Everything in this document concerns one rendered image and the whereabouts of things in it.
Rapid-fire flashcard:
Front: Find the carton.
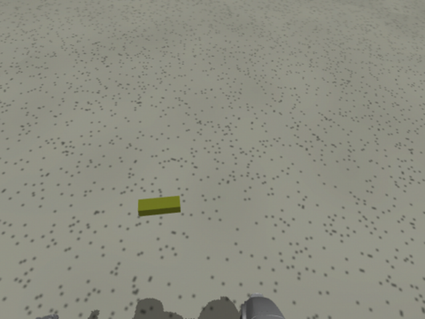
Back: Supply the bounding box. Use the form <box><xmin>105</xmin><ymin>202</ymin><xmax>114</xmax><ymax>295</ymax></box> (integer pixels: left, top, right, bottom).
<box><xmin>138</xmin><ymin>196</ymin><xmax>181</xmax><ymax>217</ymax></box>

